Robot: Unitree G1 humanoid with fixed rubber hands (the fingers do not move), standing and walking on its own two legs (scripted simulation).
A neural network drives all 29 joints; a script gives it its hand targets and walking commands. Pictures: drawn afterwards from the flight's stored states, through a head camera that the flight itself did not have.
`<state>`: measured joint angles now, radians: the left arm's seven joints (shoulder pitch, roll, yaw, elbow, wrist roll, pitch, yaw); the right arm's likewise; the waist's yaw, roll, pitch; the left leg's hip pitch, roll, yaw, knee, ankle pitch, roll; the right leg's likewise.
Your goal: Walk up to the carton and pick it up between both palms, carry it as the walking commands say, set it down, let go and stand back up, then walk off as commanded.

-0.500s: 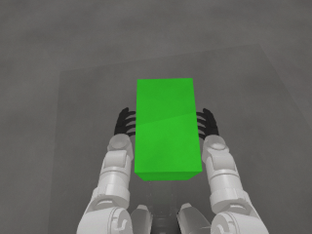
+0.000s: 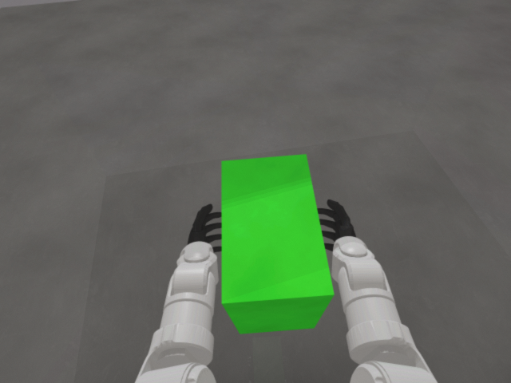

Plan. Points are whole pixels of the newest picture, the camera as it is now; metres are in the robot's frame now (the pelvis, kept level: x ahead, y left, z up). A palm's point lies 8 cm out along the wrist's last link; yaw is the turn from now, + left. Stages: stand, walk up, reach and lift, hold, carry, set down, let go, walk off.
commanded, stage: reach and lift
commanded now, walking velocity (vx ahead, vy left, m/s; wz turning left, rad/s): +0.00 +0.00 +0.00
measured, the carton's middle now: (270, 250) +0.35 -0.02 -0.06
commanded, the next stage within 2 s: hold in 1.64 s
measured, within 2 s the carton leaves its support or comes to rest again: neither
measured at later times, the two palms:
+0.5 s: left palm (186, 241) +0.31 +0.12 +0.07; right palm (349, 235) +0.30 -0.13 +0.07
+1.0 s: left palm (179, 247) +0.30 +0.13 +0.06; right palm (341, 235) +0.31 -0.12 +0.06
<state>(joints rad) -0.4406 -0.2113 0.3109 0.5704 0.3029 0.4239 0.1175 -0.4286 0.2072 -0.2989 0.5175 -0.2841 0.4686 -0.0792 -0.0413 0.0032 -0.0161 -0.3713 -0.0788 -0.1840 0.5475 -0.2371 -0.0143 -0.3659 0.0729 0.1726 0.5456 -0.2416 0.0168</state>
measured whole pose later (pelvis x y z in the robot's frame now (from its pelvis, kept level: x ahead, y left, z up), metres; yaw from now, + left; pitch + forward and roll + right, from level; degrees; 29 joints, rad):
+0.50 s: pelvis +0.00 +0.00 +0.01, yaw +0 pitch -8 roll +0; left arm -0.44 -0.21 0.29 0.49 0.31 0.69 0.10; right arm -0.43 0.21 -0.27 0.45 -0.30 0.72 -0.08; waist -0.03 0.00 -0.01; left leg -0.10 -0.07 -0.17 0.46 -0.22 0.00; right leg -0.09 0.06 0.17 0.45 -0.22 0.02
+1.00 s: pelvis -0.01 +0.00 +0.01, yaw +0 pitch -8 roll +0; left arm -0.45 -0.21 0.31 0.47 0.33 0.71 0.09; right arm -0.46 0.22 -0.28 0.47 -0.30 0.72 -0.08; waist 0.01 -0.01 0.02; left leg -0.11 -0.06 -0.16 0.47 -0.22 -0.01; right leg -0.11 0.06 0.15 0.47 -0.22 0.01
